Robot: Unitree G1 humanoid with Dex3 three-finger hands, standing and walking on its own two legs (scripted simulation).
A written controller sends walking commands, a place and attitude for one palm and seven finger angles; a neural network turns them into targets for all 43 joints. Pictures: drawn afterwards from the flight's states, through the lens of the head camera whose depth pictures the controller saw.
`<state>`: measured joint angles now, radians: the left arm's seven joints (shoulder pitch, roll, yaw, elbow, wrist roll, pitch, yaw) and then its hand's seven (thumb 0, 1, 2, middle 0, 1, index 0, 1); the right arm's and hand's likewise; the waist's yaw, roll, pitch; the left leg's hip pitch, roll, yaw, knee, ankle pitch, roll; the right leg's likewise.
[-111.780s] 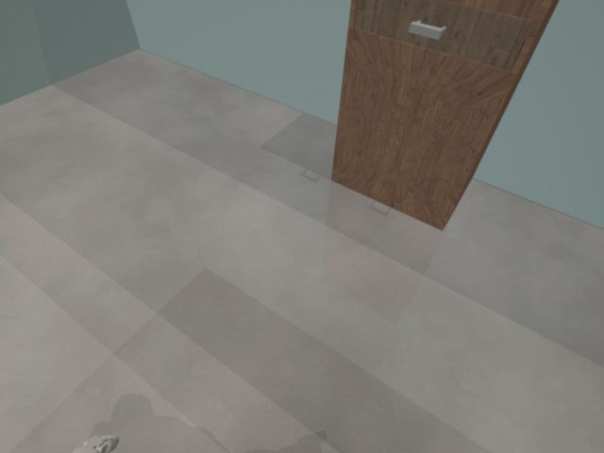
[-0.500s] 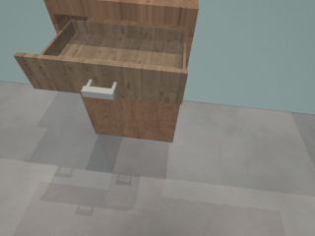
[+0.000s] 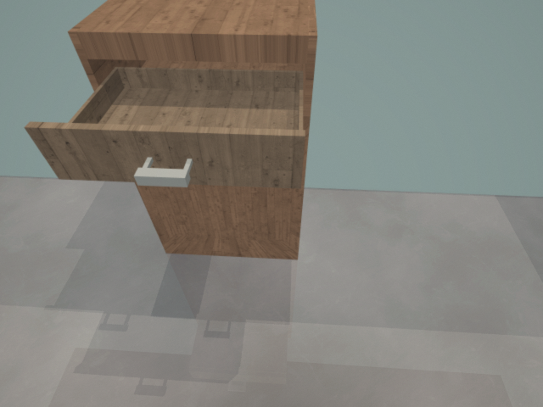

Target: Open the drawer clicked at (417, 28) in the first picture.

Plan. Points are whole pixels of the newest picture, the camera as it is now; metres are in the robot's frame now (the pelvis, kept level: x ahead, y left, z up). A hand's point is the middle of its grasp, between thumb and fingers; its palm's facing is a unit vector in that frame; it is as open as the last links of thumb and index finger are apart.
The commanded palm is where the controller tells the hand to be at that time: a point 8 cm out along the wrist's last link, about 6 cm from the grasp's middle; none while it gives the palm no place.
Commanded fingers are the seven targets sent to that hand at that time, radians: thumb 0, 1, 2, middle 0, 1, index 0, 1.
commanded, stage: let the arm hang, fingers relaxed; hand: left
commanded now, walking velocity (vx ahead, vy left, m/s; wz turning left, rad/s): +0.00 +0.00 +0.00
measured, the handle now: (166, 169) +0.53 +0.24 +0.04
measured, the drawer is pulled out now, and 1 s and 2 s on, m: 0.29 0.29 0.29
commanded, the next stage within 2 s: look to check the result in 0.14 s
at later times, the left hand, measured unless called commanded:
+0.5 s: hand out of the picture +0.01 +0.16 -0.17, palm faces +0.04 -0.98 -0.20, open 7.4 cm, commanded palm none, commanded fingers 0.00 0.90 0.90 -0.20 -0.30 -0.20 -0.30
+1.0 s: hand out of the picture +0.04 +0.18 -0.17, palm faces +0.03 -0.97 -0.24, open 7.4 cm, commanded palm none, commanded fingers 0.00 0.90 0.90 -0.20 -0.30 -0.20 -0.30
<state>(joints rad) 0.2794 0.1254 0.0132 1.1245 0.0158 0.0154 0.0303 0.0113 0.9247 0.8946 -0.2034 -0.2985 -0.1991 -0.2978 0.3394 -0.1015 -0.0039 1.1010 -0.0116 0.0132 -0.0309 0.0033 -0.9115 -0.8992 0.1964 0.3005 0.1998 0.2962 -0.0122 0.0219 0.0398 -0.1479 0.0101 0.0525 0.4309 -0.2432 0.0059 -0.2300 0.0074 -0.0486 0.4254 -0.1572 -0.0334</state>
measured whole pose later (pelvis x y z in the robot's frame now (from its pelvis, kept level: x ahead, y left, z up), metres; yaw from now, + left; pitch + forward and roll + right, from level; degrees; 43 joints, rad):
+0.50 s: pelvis +0.01 -0.01 +0.00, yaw +0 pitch -2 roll +0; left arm 0.26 0.14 0.02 1.13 0.01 0.01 0.03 0.00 0.91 0.89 -0.20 -0.30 -0.20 -0.30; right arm 0.33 -0.13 -0.01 1.10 -0.01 0.01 -0.04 0.00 -0.91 -0.90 0.20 0.30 0.20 0.30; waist -0.01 0.02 0.06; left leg -0.14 0.03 0.04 0.42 -0.24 -0.01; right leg -0.21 0.02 -0.06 0.40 -0.16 -0.05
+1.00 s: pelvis +0.02 -0.01 +0.00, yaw +0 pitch -2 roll +0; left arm 0.21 0.18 0.03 1.12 0.01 0.00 0.02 0.00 0.90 0.89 -0.20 -0.30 -0.20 -0.30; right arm 0.28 -0.18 -0.02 1.10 -0.01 0.01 -0.03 0.00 -0.91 -0.90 0.20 0.30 0.20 0.30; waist -0.02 0.02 0.08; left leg -0.12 0.03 0.04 0.39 -0.24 -0.01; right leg -0.19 0.03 -0.06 0.37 -0.16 -0.05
